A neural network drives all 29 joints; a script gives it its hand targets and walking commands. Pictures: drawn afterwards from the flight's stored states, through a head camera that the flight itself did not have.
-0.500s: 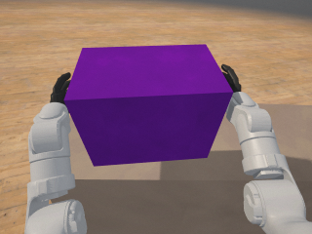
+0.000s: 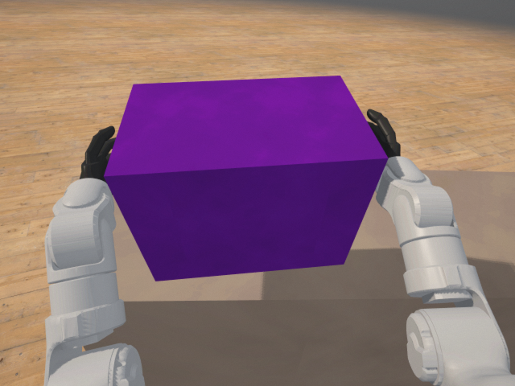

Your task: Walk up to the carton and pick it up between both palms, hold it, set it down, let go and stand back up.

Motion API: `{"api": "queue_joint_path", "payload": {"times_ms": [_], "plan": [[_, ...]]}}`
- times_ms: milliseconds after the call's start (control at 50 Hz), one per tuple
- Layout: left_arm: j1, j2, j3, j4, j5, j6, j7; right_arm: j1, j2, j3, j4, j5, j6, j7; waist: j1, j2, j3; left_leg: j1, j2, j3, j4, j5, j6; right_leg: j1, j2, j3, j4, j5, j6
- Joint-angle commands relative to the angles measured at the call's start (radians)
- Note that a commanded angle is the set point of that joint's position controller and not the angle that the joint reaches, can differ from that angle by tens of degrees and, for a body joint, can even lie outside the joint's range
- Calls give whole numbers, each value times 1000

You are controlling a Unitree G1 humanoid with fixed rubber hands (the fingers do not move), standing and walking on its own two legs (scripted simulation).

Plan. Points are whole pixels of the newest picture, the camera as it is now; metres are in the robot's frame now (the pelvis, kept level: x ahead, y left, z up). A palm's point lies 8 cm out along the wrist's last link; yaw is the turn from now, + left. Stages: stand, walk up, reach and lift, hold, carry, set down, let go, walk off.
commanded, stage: hold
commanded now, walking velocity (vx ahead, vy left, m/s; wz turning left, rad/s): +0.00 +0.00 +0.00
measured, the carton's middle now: (245, 180) +0.38 +0.00 +0.18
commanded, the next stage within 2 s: none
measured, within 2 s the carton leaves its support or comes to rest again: neither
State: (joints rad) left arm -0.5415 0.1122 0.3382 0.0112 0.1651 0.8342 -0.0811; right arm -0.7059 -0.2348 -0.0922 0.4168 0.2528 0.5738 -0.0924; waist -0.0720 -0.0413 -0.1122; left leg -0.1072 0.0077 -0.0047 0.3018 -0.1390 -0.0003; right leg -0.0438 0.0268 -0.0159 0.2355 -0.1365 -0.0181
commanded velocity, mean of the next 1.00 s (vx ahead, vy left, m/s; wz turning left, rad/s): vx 0.00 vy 0.00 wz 0.00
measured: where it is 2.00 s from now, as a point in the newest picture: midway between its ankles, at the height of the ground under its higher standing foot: outside the picture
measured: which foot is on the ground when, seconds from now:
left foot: down 0.00-1.00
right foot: down 0.00-1.00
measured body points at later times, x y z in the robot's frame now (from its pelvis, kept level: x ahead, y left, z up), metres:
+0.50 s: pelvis +0.00 +0.00 +0.00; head -0.07 +0.02 +0.44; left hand +0.36 +0.21 +0.22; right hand +0.37 -0.19 +0.24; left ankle +0.02 +0.11 -0.75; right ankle +0.00 -0.11 -0.75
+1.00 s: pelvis -0.01 +0.00 +0.00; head -0.07 +0.02 +0.45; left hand +0.36 +0.21 +0.22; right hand +0.37 -0.19 +0.24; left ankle +0.02 +0.11 -0.75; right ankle +0.00 -0.11 -0.75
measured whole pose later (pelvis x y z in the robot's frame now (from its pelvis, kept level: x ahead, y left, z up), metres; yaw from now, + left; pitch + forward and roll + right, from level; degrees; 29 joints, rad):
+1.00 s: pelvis -0.01 +0.00 +0.00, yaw +0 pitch -3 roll -1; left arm -0.59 0.12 0.36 0.07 0.18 0.82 -0.10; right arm -0.73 -0.22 -0.11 0.44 0.22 0.57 -0.09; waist -0.07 -0.03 -0.11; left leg -0.12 0.00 -0.01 0.30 -0.12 0.00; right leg -0.06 0.03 -0.02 0.24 -0.13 -0.02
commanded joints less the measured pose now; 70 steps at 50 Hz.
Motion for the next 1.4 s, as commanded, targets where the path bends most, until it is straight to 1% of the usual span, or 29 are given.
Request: {"api": "queue_joint_path", "payload": {"times_ms": [0, 60, 100, 160, 180, 200, 240, 300, 360, 400, 440, 520, 560, 680, 780, 800, 840, 860, 880, 920, 940, 1000, 1020, 1120, 1160, 1200, 1240, 1340, 1380], "plan": [[-735, -326, -404, -144, -177, -70, -145, -745, 432, 304, -329, 135, -59, 171, 23, 58, -313, 95, -36, 19, -19, 212, -23, 82, 21, 3, -1, 204, 6], [-744, -336, -432, -177, -185, -72, -151, -738, 452, 314, -340, 141, -58, 162, 9, 69, -354, 104, -38, 18, -7, 254, -28, 104, 18, 8, 14, 277, 13], [-759, -318, -404, -111, -178, -67, -161, -731, 447, 287, -276, 117, -43, 159, -5, 57, -287, 70, -43, 24, -28, 152, -18, 82, 4, 15, -4, 204, 16], [-795, -343, -414, -104, -197, -79, -168, -814, 474, 301, -342, 114, -58, 157, 17, 31, -358, 47, -42, 25, -33, 118, -2, 88, 5, 14, 2, 172, 20], [-805, -343, -422, -111, -200, -86, -163, -787, 478, 294, -312, 112, -52, 159, 3, 42, -358, 65, -38, 20, -32, 140, -9, 88, 9, 12, 7, 185, 17], [-792, -333, -400, -74, -190, -86, -165, -778, 473, 295, -295, 107, -47, 157, 9, 26, -339, 68, -39, 21, -31, 146, -5, 90, 9, 12, 2, 192, 19], [-810, -339, -422, -94, -202, -90, -166, -771, 463, 283, -283, 112, -50, 159, -7, 67, -360, 70, -36, 15, -32, 140, -17, 80, 12, 11, 6, 175, 11], [-776, -333, -390, -87, -187, -90, -172, -774, 476, 308, -309, 125, -55, 155, 12, 33, -360, 82, -42, 19, -17, 207, -9, 114, 12, 13, 11, 267, 19], [-796, -332, -407, -125, -204, -94, -172, -765, 455, 305, -323, 136, -55, 148, -1, 61, -402, 105, -42, 13, -3, 238, -22, 130, 12, 11, 19, 298, 18], [-794, -318, -393, -118, -192, -90, -172, -750, 464, 304, -312, 129, -51, 148, -2, 37, -367, 106, -44, 17, -5, 228, -17, 107, 10, 9, 10, 290, 23], [-783, -322, -395, -93, -177, -81, -180, -748, 450, 288, -294, 121, -46, 145, -6, 77, -315, 79, -40, 15, -21, 190, -23, 97, 7, 8, 5, 236, 15], [-814, -332, -412, -111, -183, -82, -172, -736, 435, 263, -256, 114, -45, 155, -20, 102, -318, 90, -35, 15, -26, 162, -34, 76, 10, 10, -1, 172, 3], [-804, -342, -408, -114, -184, -84, -168, -752, 447, 280, -275, 113, -51, 163, -8, 71, -339, 93, -32, 14, -23, 177, -25, 83, 15, 4, -2, 175, 2], [-759, -346, -403, -144, -169, -82, -159, -735, 442, 292, -327, 124, -63, 168, 5, 89, -362, 122, -35, 14, -4, 275, -40, 97, 27, -4, 7, 237, -1], [-777, -357, -419, -86, -174, -75, -162, -771, 428, 259, -308, 102, -68, 175, -13, 87, -312, 93, -29, 14, -32, 152, -29, 40, 15, -8, -11, 133, -1], [-776, -350, -398, -56, -171, -77, -162, -787, 433, 261, -307, 91, -69, 178, 0, 55, -321, 79, -28, 18, -40, 103, -16, 44, 14, -5, -16, 96, 0], [-784, -350, -392, -59, -165, -84, -162, -767, 444, 258, -267, 80, -66, 178, 0, 55, -306, 72, -26, 14, -44, 106, -13, 58, 17, -5, -7, 107, 0], [-821, -351, -408, -118, -177, -95, -159, -776, 469, 274, -289, 90, -74, 179, 3, 55, -361, 80, -30, 17, -33, 137, -18, 72, 16, -3, 4, 139, 7], [-816, -356, -423, -105, -185, -91, -155, -792, 460, 277, -309, 98, -77, 179, -1, 75, -378, 94, -33, 16, -20, 173, -24, 70, 18, -4, 8, 173, 6], [-789, -350, -414, -135, -190, -97, -156, -778, 480, 317, -340, 120, -76, 167, 7, 41, -419, 134, -41, 17, 5, 261, -20, 114, 17, 1, 17, 286, 22], [-783, -348, -426, -135, -192, -94, -157, -761, 455, 302, -333, 127, -71, 161, -11, 73, -416, 139, -43, 12, 8, 268, -29, 105, 17, 2, 16, 301, 19], [-758, -317, -374, -58, -157, -81, -166, -741, 444, 288, -255, 103, -54, 161, 9, 44, -286, 87, -37, 20, -31, 163, -12, 74, 13, 3, -9, 176, 11], [-753, -329, -385, -74, -155, -78, -171, -724, 449, 281, -260, 100, -58, 162, 3, 65, -290, 69, -33, 20, -37, 150, -17, 81, 12, 3, -6, 160, 6], [-772, -341, -408, -156, -170, -85, -165, -727, 450, 307, -307, 130, -62, 157, -6, 85, -341, 119, -37, 15, -4, 269, -35, 105, 20, -3, 14, 274, 12], [-793, -338, -409, -150, -173, -83, -169, -736, 447, 289, -307, 124, -58, 157, -17, 72, -344, 108, -40, 15, -12, 228, -32, 98, 17, -3, 4, 245, 14], [-801, -338, -434, -172, -187, -88, -162, -724, 442, 289, -319, 119, -65, 161, -26, 99, -370, 112, -41, 15, -9, 208, -36, 91, 13, -1, 10, 226, 10], [-779, -335, -414, -134, -171, -81, -159, -744, 441, 293, -305, 121, -63, 165, -3, 87, -333, 106, -39, 20, -13, 207, -28, 77, 14, 0, 4, 213, 9], [-781, -333, -387, -82, -165, -81, -175, -762, 451, 288, -292, 103, -60, 166, 10, 48, -322, 60, -36, 21, -39, 140, -11, 87, 11, 3, -1, 168, 9], [-802, -346, -411, -116, -189, -92, -167, -784, 465, 294, -329, 114, -71, 169, 9, 54, -361, 85, -36, 20, -22, 189, -18, 85, 16, 3, 3, 195, 9]]}}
